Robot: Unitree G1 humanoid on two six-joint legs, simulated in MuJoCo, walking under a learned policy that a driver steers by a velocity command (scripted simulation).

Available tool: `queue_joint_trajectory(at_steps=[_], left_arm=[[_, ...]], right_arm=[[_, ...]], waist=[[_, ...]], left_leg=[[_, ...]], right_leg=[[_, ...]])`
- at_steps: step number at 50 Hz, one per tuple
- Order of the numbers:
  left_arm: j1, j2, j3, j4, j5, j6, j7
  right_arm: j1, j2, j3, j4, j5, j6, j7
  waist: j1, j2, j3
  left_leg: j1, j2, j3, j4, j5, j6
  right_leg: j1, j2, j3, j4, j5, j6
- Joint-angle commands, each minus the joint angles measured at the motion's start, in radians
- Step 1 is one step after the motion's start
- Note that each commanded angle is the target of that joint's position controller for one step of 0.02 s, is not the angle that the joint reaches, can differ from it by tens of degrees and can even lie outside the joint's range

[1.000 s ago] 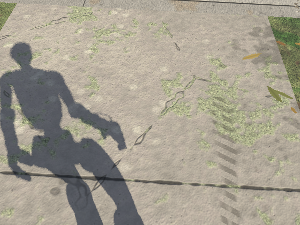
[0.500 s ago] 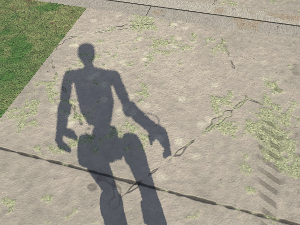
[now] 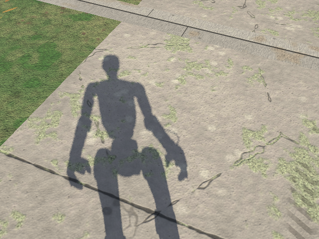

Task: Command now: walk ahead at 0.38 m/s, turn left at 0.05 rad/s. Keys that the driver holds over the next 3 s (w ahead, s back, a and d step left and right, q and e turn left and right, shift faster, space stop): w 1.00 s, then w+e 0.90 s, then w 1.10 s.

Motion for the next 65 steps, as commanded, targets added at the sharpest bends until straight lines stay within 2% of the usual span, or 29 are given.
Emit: queue_joint_trajectory(at_steps=[1,3,7,12,14,16,17,18,19,20,21,23,26,30,35,40,42,43,44,45,46,47,48,49,51,53,56,61,65], left_arm=[[-0.128,0.103,0.023,-0.094,0.01,-0.03,-0.024],[-0.145,0.079,0.018,-0.095,0.019,-0.025,-0.032],[-0.278,0.047,0.0,-0.148,0.012,-0.022,-0.039],[-0.359,0.048,-0.009,-0.189,0.006,-0.019,-0.034],[-0.289,0.065,-0.001,-0.172,0.005,-0.022,-0.02],[-0.031,0.104,0.022,-0.086,0.008,-0.035,0.002],[0.133,0.168,0.04,-0.047,0.03,-0.046,0.017],[0.191,0.284,0.062,-0.038,0.045,-0.05,0.016],[0.13,0.234,0.053,-0.037,0.0,-0.042,0.006],[0.004,0.179,0.038,-0.052,-0.007,-0.043,0.004],[-0.056,0.114,0.02,-0.058,-0.006,-0.051,-0.001],[-0.08,0.066,0.003,-0.035,-0.006,-0.066,0.003],[-0.023,0.068,0.0,0.004,-0.01,-0.088,0.001],[0.05,0.071,-0.002,0.044,-0.015,-0.092,0.002],[0.126,0.073,-0.007,0.082,-0.016,-0.095,0.007],[0.175,0.085,-0.008,0.12,-0.002,-0.084,0.023],[0.148,0.1,-0.005,0.124,0.003,-0.08,0.029],[0.136,0.108,-0.004,0.126,0.004,-0.077,0.029],[0.123,0.103,-0.007,0.125,0.0,-0.073,0.027],[0.115,0.073,-0.018,0.092,-0.01,-0.075,0.025],[0.234,-0.03,-0.036,0.076,-0.045,-0.076,0.013],[0.157,0.085,-0.006,0.086,-0.02,-0.071,0.022],[0.074,0.084,-0.002,0.059,-0.021,-0.077,0.018],[0.035,0.063,-0.007,0.053,-0.019,-0.082,0.015],[0.052,0.033,-0.009,0.068,0.005,-0.057,0.004],[0.058,0.009,-0.01,0.072,0.007,-0.033,-0.008],[-0.041,0.011,-0.008,0.039,0.006,-0.016,-0.018],[-0.221,-0.004,-0.021,-0.025,-0.001,-0.023,-0.025],[-0.339,-0.011,-0.033,-0.077,0.004,-0.026,-0.03]], right_arm=[[0.059,-0.129,-0.025,-0.011,0.005,-0.025,-0.002],[0.088,-0.12,-0.021,0.011,0.01,-0.036,0.001],[0.135,-0.118,-0.015,0.049,0.012,-0.043,0.002],[0.171,-0.155,-0.018,0.087,0.011,-0.047,-0.007],[0.151,-0.171,-0.019,0.095,0.008,-0.046,-0.012],[0.138,-0.185,-0.022,0.102,0.005,-0.037,-0.013],[0.153,-0.154,-0.012,0.087,0.008,-0.037,-0.011],[0.27,-0.018,0.015,0.064,0.038,-0.037,0.0],[0.21,-0.131,-0.014,0.074,0.014,-0.04,0.0],[0.129,-0.146,-0.023,0.045,0.013,-0.04,0.005],[0.078,-0.129,-0.016,0.036,0.01,-0.046,0.011],[0.092,-0.09,-0.01,0.046,-0.007,-0.026,0.02],[0.079,-0.061,-0.006,0.048,-0.013,0.0,0.033],[-0.101,-0.064,-0.004,-0.01,-0.013,0.008,0.039],[-0.277,-0.039,0.011,-0.063,-0.003,0.001,0.043],[-0.356,-0.058,0.006,-0.102,-0.002,-0.008,0.037],[-0.295,-0.073,-0.003,-0.09,-0.002,-0.016,0.03],[-0.194,-0.089,-0.013,-0.058,-0.004,-0.022,0.023],[-0.02,-0.114,-0.027,0.0,-0.013,-0.033,0.013],[0.167,-0.192,-0.05,0.036,-0.039,-0.04,-0.001],[0.207,-0.28,-0.074,0.045,-0.043,-0.033,-0.002],[0.138,-0.226,-0.067,0.038,-0.001,-0.022,0.005],[0.037,-0.171,-0.051,0.025,0.008,-0.023,0.007],[-0.012,-0.117,-0.038,0.022,0.005,-0.031,0.011],[-0.035,-0.062,-0.021,0.04,0.008,-0.044,0.004],[0.008,-0.069,-0.02,0.062,0.009,-0.062,0.002],[0.053,-0.093,-0.025,0.083,0.01,-0.075,-0.001],[0.097,-0.082,-0.016,0.096,0.009,-0.075,-0.006],[0.171,-0.094,-0.016,0.123,0.007,-0.069,-0.022]], waist=[[-0.035,0.149,0.134],[-0.028,0.138,0.108],[-0.043,0.135,0.135],[-0.046,0.132,0.147],[-0.003,0.132,0.106],[0.112,0.097,-0.043],[0.165,0.029,-0.153],[0.102,-0.23,-0.294],[0.101,-0.127,-0.261],[0.047,-0.076,-0.095],[0.033,-0.004,-0.025],[-0.024,-0.026,0.025],[-0.041,-0.018,0.036],[-0.015,-0.004,0.096],[0.031,-0.011,0.106],[0.044,-0.024,0.112],[0.006,-0.038,0.08],[-0.037,-0.042,0.025],[-0.109,-0.014,-0.068],[-0.172,0.066,-0.197],[-0.108,0.303,-0.306],[-0.109,0.137,-0.246],[-0.071,0.108,-0.105],[-0.048,0.069,-0.039],[0.007,0.084,0.005],[0.022,0.088,0.009],[0.018,0.088,0.06],[-0.016,0.087,0.101],[-0.053,0.088,0.117]], left_leg=[[0.152,0.281,-0.3,-0.257,-0.082,0.137],[0.138,0.248,-0.216,-0.243,0.12,0.135],[0.067,0.223,-0.125,-0.238,0.339,0.136],[0.084,0.266,-0.099,-0.217,0.503,0.116],[0.118,0.273,-0.074,-0.11,0.752,0.091],[0.082,0.227,-0.021,0.227,0.919,0.057],[-0.108,0.179,0.005,0.511,0.642,0.044],[-0.432,-0.008,0.044,0.897,-0.106,-0.001],[-0.511,-0.01,-0.09,1.0,-0.198,0.023],[-0.555,0.059,-0.079,1.007,-0.11,0.035],[-0.532,0.099,-0.066,0.947,-0.039,0.039],[-0.44,0.146,-0.052,0.847,-0.003,0.027],[-0.441,0.156,-0.021,0.787,0.031,0.005],[-0.59,0.186,0.014,0.619,0.17,-0.035],[-0.556,0.149,0.066,0.356,0.307,-0.048],[-0.544,0.113,0.078,0.243,0.219,-0.006],[-0.43,0.071,0.095,0.198,0.132,0.027],[-0.304,0.036,0.108,0.167,0.105,0.047],[-0.085,0.026,0.109,0.113,0.139,0.077],[0.187,0.229,-0.112,0.105,0.049,0.134],[0.434,0.506,-0.615,-0.002,-0.011,0.272],[0.361,0.458,-0.641,-0.054,-0.034,0.251],[0.225,0.419,-0.463,-0.067,0.014,0.219],[0.108,0.373,-0.357,-0.103,0.13,0.191],[-0.026,0.299,-0.205,-0.148,0.228,0.133],[-0.06,0.29,-0.136,-0.175,0.299,0.125],[-0.065,0.277,-0.044,-0.226,0.297,0.109],[-0.027,0.245,0.088,-0.235,0.398,0.075],[0.095,0.279,0.148,-0.199,0.526,0.067]], right_leg=[[-0.401,-0.066,0.017,0.135,0.093,0.014],[-0.394,-0.065,-0.006,0.158,0.156,0.037],[-0.367,-0.064,-0.044,0.026,0.262,0.067],[-0.222,-0.031,-0.068,-0.185,0.301,0.013],[-0.099,0.01,-0.081,-0.226,0.251,-0.024],[0.215,0.069,-0.1,-0.311,0.231,-0.063],[0.471,-0.087,0.068,-0.339,0.104,-0.101],[0.704,-0.402,0.596,-0.461,-0.086,-0.22],[0.601,-0.391,0.771,-0.596,-0.136,-0.231],[0.457,-0.363,0.587,-0.592,-0.14,-0.207],[0.33,-0.318,0.465,-0.622,-0.034,-0.189],[0.186,-0.235,0.297,-0.661,0.134,-0.141],[0.155,-0.211,0.201,-0.699,0.268,-0.153],[0.203,-0.188,0.137,-0.752,0.295,-0.156],[0.27,-0.162,0.063,-0.73,0.452,-0.13],[0.438,-0.215,0.062,-0.648,0.654,-0.126],[0.466,-0.219,0.044,-0.548,0.873,-0.106],[0.464,-0.207,0.03,-0.427,0.995,-0.093],[0.394,-0.167,-0.008,-0.231,0.977,-0.072],[0.186,-0.123,-0.041,0.062,0.67,-0.052],[-0.187,0.074,-0.068,0.422,-0.083,-0.007],[-0.275,0.04,0.076,0.495,-0.098,-0.026],[-0.304,-0.009,0.082,0.471,0.0,-0.033],[-0.27,-0.042,0.077,0.417,0.064,-0.031],[-0.181,-0.074,0.075,0.335,0.103,-0.012],[-0.161,-0.068,0.069,0.314,0.122,0.002],[-0.259,-0.084,0.064,0.255,0.226,0.017],[-0.298,-0.073,0.009,0.008,0.401,0.024],[-0.29,-0.053,-0.071,-0.149,0.404,-0.007]])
